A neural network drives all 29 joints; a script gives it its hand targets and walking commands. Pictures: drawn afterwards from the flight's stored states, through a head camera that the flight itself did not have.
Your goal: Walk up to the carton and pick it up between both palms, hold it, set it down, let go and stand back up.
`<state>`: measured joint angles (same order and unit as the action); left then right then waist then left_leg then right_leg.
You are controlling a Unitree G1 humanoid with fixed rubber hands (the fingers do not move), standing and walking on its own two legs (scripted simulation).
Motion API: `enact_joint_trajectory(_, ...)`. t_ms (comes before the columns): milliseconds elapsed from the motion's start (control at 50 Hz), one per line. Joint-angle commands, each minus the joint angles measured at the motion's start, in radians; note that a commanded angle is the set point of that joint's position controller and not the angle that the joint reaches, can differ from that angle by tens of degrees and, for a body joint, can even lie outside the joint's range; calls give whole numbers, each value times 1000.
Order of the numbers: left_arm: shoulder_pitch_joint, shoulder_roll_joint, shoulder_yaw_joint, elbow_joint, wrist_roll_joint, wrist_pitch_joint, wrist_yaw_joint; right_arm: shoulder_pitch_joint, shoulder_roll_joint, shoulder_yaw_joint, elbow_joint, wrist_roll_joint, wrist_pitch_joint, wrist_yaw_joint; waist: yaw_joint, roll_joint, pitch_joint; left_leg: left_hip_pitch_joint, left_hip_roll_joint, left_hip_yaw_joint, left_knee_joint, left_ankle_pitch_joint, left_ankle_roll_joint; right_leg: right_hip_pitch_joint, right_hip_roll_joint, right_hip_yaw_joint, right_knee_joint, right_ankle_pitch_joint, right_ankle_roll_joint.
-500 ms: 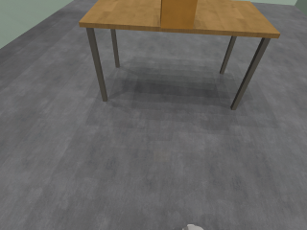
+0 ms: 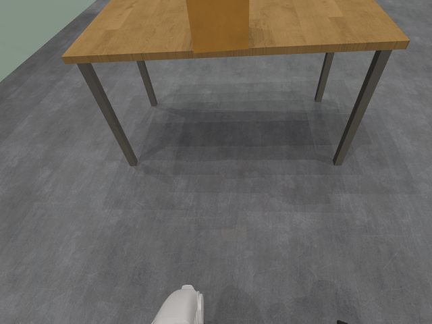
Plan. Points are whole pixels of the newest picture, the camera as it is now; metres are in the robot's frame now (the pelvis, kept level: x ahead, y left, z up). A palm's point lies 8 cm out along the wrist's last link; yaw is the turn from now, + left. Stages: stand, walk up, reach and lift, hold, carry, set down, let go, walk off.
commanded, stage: walk up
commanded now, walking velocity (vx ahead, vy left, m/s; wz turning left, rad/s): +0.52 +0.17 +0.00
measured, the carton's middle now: (218, 5) +1.13 +0.11 +0.11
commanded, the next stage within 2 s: none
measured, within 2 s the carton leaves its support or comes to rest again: neither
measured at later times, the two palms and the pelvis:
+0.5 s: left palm (142, 159) +0.54 +0.29 -0.09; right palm (329, 284) +0.25 -0.19 -0.13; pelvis +0.38 +0.04 +0.00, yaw +1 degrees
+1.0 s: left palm (143, 162) +0.54 +0.29 -0.10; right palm (305, 123) +0.75 -0.20 -0.13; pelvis +0.64 +0.06 +0.01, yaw -1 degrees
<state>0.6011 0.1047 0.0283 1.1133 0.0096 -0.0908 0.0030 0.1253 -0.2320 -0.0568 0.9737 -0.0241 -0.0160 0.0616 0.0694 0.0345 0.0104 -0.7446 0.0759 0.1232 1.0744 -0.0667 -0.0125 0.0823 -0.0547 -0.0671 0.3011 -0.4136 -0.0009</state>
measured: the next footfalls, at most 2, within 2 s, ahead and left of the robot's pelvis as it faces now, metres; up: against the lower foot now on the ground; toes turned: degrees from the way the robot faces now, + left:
left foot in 0.14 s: +0.31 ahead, +0.12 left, +0.00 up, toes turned +9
right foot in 0.62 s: +0.64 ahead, -0.07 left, +0.00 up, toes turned -12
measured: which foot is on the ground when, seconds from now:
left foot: up 0.00-0.12, down 0.14-0.70, up 0.72-1.00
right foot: down 0.00-0.20, up 0.22-0.60, down 0.62-1.00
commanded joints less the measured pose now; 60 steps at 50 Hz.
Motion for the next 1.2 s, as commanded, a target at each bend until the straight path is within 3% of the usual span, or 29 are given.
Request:
enact_joint_trajectory(0, 18, 161, 32, -35, 7, -29, 25, -186, 26, 44, -100, 15, -24, 14, -15, -214, 191, 24, -9, 46, -415, 56, 15, 4, -207, -9, -93, 895, -36)
enact_joint_trajectory(80, 9, 214, 46, -25, 5, -21, 38, -43, -52, 12, -57, 1, -37, -6, -71, -237, 84, 365, -101, 101, -526, -40, 73, -23, -236, -37, 90, 1304, -55)
enact_joint_trajectory(120, -2, 233, 43, -36, 3, -9, 41, 224, -101, -21, 15, -8, -41, -25, -172, -220, -47, 678, -113, 86, -572, -35, 123, -100, -232, -36, 396, 1304, -64)
enact_joint_trajectory(140, 12, 244, 42, -54, -9, -9, 38, 402, -159, -37, 54, -22, -49, -38, -237, -142, -187, 961, -20, -7, -513, 52, 163, -259, -192, -34, 634, 1052, -47)
enact_joint_trajectory(160, 116, 161, 11, -73, -62, 0, 25, 538, -262, -86, 73, -21, -51, -44, -280, 206, -452, 1370, 322, -492, -527, 70, 340, -624, -4, -39, 1174, 380, 2)
enact_joint_trajectory(180, 124, 156, 25, -74, -84, 9, 24, 527, -253, -92, 90, 11, -42, -51, -266, 274, -529, 1422, 443, -761, -683, -69, 422, -734, 81, 32, 1343, -144, -10)
enact_joint_trajectory(200, 17, 206, 50, -80, -76, 4, 18, 441, -212, -77, 73, 12, -39, -68, -222, 141, -461, 1298, 427, -719, -744, -128, 371, -712, 21, 90, 1344, -61, -41)
enact_joint_trajectory(240, -321, 179, 47, -188, -29, -23, 0, 354, -115, -37, 72, 2, -66, -75, -208, -78, -194, 969, 298, -377, -715, 448, 240, -683, -31, 115, 1265, 13, -81)
enact_joint_trajectory(280, -398, 90, 38, -239, -4, -19, -13, 337, -13, 6, 144, -1, -81, -66, -141, -89, 41, 653, 213, -214, -714, 562, 111, -631, -57, 120, 1121, 73, -91)
enact_joint_trajectory(320, -352, 38, 35, -252, 11, 9, -16, 302, -4, 18, 143, 17, -85, -60, -78, -74, 139, 538, 153, -144, -769, 407, 78, -617, -51, 93, 1019, 95, -80)
enact_joint_trajectory(380, -268, 42, 38, -235, -1, 52, -27, 213, -23, 30, 117, 38, -93, -57, 7, 97, 169, 391, 76, -16, -864, 334, 95, -537, -21, 4, 879, 236, -35)
enact_joint_trajectory(440, -355, 83, 36, -255, 0, 60, -35, 203, -31, 35, 123, 29, -100, -53, 3, 200, 212, 341, 32, 100, -923, 233, 89, -478, -53, -53, 630, 406, 2)
enact_joint_trajectory(500, -550, 136, 37, -319, 18, 47, -34, 356, -24, 48, 171, 20, -96, -63, -94, 176, 238, 519, 79, 16, -886, 373, 83, -551, -51, -70, 427, 403, -9)
enact_joint_trajectory(540, -600, 153, 36, -325, 28, 27, -31, 476, -42, 51, 212, 12, -90, -75, -133, 63, 226, 664, 103, -7, -766, 647, 93, -543, 0, -138, 314, 333, -27)
enact_joint_trajectory(580, -406, 172, 37, -282, 35, 5, -15, 482, -93, 44, 221, 11, -72, -92, -43, 23, 78, 772, 96, -38, -498, 815, 99, -369, 21, -147, 231, 354, -45)
enact_joint_trajectory(600, -240, 196, 46, -230, 38, -9, -3, 459, -121, 34, 218, 21, -70, -93, 36, -41, -21, 717, 53, -9, -318, 656, 87, -160, -2, -120, 161, 515, -55)
enact_joint_trajectory(620, -27, 290, 68, -169, 46, -16, 6, 505, -118, 30, 201, 29, -67, -97, 91, -147, -241, 560, 13, 1, -48, 255, 49, 181, -180, 75, 234, 805, -98)
enact_joint_trajectory(640, 60, 376, 93, -150, 32, -9, 10, 590, -103, 36, 178, 53, -53, -96, 84, -361, -425, 252, -125, -39, 254, -464, -13, 520, -498, 506, 273, 1198, -251)
enact_joint_trajectory(660, 35, 393, 112, -134, -5, 10, 21, 583, -152, 9, 204, 57, -40, -96, 72, -327, -506, 230, -87, -89, 334, -500, -17, 500, -538, 586, 220, 1107, -332)
enact_joint_trajectory(700, -77, 281, 67, -152, -16, 17, 31, 319, -136, -11, 154, 39, -42, -85, 68, -145, -354, 293, -32, -123, 354, -434, -2, 213, -441, 377, 150, 1314, -287)
enact_joint_trajectory(740, -147, 183, 36, -143, 14, 7, 37, 177, 4, -11, 102, 17, -34, -63, 25, -73, -112, 268, -1, -152, 234, -340, -13, -46, -344, 165, 100, 1232, -139)
enact_joint_trajectory(780, -198, 153, 32, -117, 11, 2, 27, 203, 66, -9, 93, 14, -12, -54, -47, -180, 52, 225, -27, -132, 137, -254, -15, -158, -247, 71, 30, 965, -33)
enact_joint_trajectory(880, -173, 154, 28, -111, 14, -16, 9, 264, 77, 9, 88, 14, 25, -34, -118, -232, 144, 274, -33, -51, -30, -69, -33, -331, -189, -104, -48, 798, -25)
enact_joint_trajectory(960, -166, 152, 11, -62, 3, -8, 7, 84, 25, 33, 29, 17, -2, -30, -92, -349, 141, 450, -35, 11, -370, 105, -34, -415, -63, -165, -31, 617, -77)
enact_joint_trajectory(1040, -186, 204, 20, -79, 16, 18, 12, 229, -82, 10, 81, 8, -18, -58, -132, -237, 39, 677, -3, -37, -536, 233, -3, -388, -144, -95, 154, 594, -59)
enact_joint_trajectory(1080, -80, 150, 0, -42, 5, 41, 15, 319, -157, -7, 113, -1, -38, -66, -134, 38, -96, 828, 115, -140, -593, 511, 3, -400, -64, -87, 296, 104, -18)
enact_joint_trajectory(1100, 13, 104, -13, -23, -9, 66, 18, 335, -180, -8, 109, 1, -43, -66, -113, 215, -131, 794, 272, -298, -667, 551, 29, -386, -7, -61, 452, -236, 9)
enact_joint_trajectory(1140, 88, 85, -14, 16, -17, 114, 21, 169, -140, 2, 77, 43, -19, -73, -46, 375, -126, 577, 282, -436, -850, -32, 90, -295, 3, 49, 575, -242, -8)
enact_joint_trajectory(1180, -84, 166, 17, -16, 7, 137, 14, 138, -54, 31, 68, 47, -6, -83, -75, 348, -4, 445, 188, -434, -979, -325, 27, -334, 19, 77, 576, -195, -10)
